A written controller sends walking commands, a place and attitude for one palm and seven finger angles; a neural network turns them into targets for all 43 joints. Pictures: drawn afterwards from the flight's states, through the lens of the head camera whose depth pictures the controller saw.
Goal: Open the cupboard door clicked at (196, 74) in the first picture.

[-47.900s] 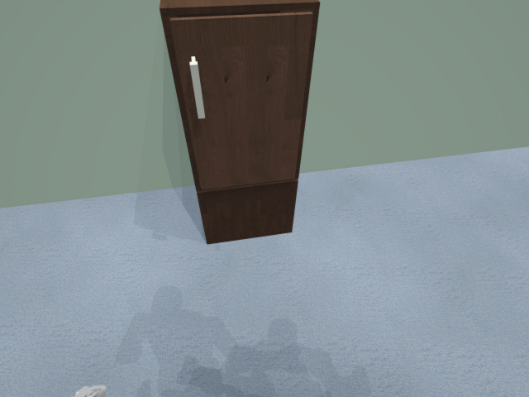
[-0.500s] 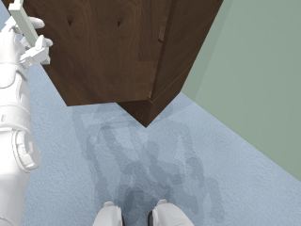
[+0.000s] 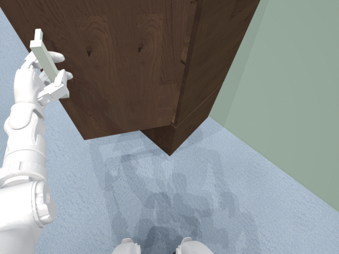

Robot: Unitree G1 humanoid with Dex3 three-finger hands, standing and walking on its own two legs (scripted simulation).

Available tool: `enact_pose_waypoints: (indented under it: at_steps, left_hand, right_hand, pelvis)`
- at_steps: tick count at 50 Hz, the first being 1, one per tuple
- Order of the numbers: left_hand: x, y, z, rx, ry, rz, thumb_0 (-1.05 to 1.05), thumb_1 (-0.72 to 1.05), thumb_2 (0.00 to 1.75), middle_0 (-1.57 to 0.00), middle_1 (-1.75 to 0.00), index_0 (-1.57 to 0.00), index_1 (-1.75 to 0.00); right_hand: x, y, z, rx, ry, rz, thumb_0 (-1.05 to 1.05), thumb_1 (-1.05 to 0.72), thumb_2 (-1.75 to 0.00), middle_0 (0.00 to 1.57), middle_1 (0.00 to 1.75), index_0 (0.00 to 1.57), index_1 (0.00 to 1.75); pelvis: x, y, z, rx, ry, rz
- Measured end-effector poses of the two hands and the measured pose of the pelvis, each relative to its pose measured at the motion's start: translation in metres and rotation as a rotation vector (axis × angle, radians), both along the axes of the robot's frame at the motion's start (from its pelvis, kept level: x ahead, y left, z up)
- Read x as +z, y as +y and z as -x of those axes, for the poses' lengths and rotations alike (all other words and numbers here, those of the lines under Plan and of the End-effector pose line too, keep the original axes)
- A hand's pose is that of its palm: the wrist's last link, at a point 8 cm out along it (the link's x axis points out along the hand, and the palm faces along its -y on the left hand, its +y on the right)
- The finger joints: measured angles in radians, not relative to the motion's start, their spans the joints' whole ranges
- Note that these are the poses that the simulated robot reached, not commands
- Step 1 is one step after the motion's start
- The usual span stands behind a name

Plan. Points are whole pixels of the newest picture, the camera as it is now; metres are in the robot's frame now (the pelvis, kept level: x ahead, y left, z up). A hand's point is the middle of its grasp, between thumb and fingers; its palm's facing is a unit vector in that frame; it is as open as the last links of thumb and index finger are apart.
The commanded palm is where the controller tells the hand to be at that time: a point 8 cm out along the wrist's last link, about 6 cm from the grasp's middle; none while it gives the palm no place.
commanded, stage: pull the door open along its arc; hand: left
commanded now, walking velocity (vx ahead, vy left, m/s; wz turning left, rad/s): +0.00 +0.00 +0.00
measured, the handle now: (52, 66) +0.54 +0.24 +0.09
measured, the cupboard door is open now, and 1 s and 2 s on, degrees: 56 99 100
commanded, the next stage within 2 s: open thumb and fingers to let go in 0.74 s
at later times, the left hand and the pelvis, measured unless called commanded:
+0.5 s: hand (98, 130) +0.37 +0.12 +0.09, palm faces +0.48 -0.88 +0.03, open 6.0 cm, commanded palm +0.31 +0.16 +0.08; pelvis -0.01 -0.02 +0.01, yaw +3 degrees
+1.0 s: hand (137, 152) +0.32 +0.05 +0.08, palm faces +0.46 -0.89 -0.02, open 6.2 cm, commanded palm +0.27 +0.09 +0.08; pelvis -0.02 -0.05 +0.01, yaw +5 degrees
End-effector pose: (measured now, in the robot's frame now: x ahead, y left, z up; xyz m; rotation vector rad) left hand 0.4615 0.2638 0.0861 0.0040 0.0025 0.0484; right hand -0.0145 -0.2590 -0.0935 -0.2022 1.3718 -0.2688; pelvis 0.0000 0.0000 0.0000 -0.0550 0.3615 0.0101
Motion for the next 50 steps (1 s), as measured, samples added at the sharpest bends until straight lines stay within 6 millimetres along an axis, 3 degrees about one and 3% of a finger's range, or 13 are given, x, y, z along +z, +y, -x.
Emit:
enact_pose_waypoints:
  at_steps: [7,14,20,27,35,41,45,50]
  left_hand:
    - [-0.002,-0.016,0.044,-0.027,-0.018,0.009,-0.01,0.72,0.76,-0.35,-1.34,-0.34,-1.33]
    - [-0.005,-0.051,0.092,0.195,-0.043,0.101,0.00,0.69,0.77,-0.35,-1.34,-0.35,-1.29]
    - [-0.004,-0.082,0.121,0.364,-0.043,0.076,-0.01,0.69,0.79,-0.35,-1.31,-0.34,-1.29]
    - [-0.001,-0.112,0.145,0.454,-0.030,0.015,-0.02,0.70,0.81,-0.35,-1.31,-0.32,-1.31]
    - [-0.001,-0.143,0.172,0.430,-0.017,0.013,-0.02,0.71,0.79,-0.33,-1.32,-0.32,-1.32]
    - [0.000,-0.174,0.193,0.399,-0.004,0.026,-0.02,0.71,0.77,-0.33,-1.33,-0.33,-1.33]
    - [-0.002,-0.185,0.196,0.400,-0.011,-0.005,-0.02,0.70,0.79,-0.35,-1.34,-0.34,-1.34]
    - [-0.002,-0.179,0.188,0.432,0.002,-0.015,-0.01,0.64,0.78,-0.37,-1.33,-0.36,-1.33]
  right_hand:
    - [0.002,0.005,-0.056,0.045,-0.162,-0.037,0.01,-0.90,-0.90,0.20,0.30,0.21,0.30]
    - [0.005,0.018,-0.120,0.159,-0.342,-0.089,0.01,-0.90,-0.90,0.20,0.30,0.20,0.30]
    - [0.005,0.029,-0.152,0.249,-0.424,-0.123,0.01,-0.90,-0.90,0.20,0.30,0.20,0.30]
    - [0.002,0.028,-0.154,0.282,-0.433,-0.140,0.01,-0.90,-0.90,0.20,0.30,0.21,0.30]
    - [-0.001,0.008,-0.139,0.267,-0.408,-0.127,0.01,-0.90,-0.90,0.20,0.30,0.21,0.30]
    - [0.001,-0.004,-0.139,0.265,-0.427,-0.124,0.01,-0.90,-0.90,0.20,0.30,0.20,0.30]
    - [0.002,-0.007,-0.148,0.275,-0.448,-0.112,0.01,-0.90,-0.90,0.20,0.30,0.20,0.30]
    - [0.004,-0.006,-0.161,0.282,-0.464,-0.110,0.01,-0.90,-0.90,0.20,0.30,0.20,0.30]
  pelvis:
    - [0.007,0.003,-0.007,-0.004,-0.048,-0.011]
    - [0.009,0.002,-0.004,0.005,-0.086,-0.025]
    - [0.006,-0.006,0.005,0.028,-0.116,-0.038]
    - [0.006,-0.020,0.013,0.049,-0.146,-0.049]
    - [0.010,-0.033,0.015,0.060,-0.181,-0.060]
    - [0.012,-0.041,0.014,0.061,-0.199,-0.073]
    - [0.012,-0.047,0.017,0.070,-0.206,-0.078]
    - [0.012,-0.052,0.019,0.074,-0.200,-0.083]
